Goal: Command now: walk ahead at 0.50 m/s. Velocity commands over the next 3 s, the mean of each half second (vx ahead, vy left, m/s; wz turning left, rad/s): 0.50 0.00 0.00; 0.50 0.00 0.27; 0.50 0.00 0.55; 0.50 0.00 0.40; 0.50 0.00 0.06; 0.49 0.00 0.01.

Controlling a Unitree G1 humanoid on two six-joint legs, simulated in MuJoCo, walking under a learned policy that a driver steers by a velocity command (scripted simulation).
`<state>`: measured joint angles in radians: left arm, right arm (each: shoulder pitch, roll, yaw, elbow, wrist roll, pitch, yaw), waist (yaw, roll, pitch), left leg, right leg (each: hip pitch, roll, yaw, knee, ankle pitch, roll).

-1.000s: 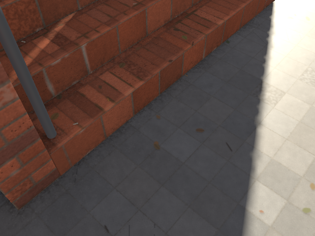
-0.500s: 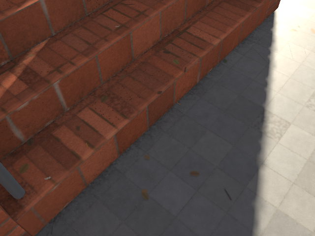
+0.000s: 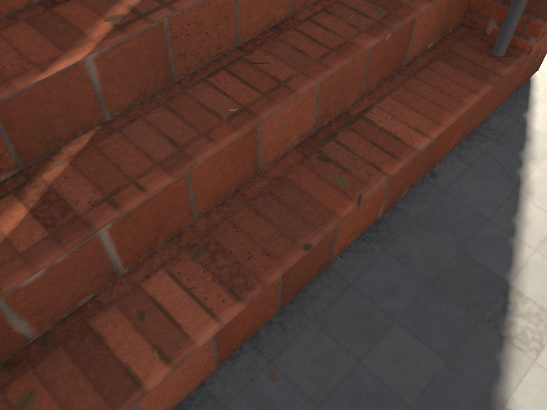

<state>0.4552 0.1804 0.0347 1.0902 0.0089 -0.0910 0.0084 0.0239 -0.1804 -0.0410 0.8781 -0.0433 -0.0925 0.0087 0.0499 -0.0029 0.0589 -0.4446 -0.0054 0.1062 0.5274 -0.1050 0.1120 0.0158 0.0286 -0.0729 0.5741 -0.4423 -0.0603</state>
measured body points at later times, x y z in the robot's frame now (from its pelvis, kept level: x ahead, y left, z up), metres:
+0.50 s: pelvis +0.26 -0.02 +0.01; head +0.29 -0.02 +0.46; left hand +0.46 +0.19 -0.11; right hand +0.17 -0.25 -0.13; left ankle +0.11 +0.08 -0.72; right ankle +0.40 -0.12 -0.71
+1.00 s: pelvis +0.48 -0.04 +0.02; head +0.48 -0.04 +0.47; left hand +0.37 +0.17 -0.13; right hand +0.64 -0.24 -0.12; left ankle +0.47 +0.07 -0.44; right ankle +0.40 -0.11 -0.72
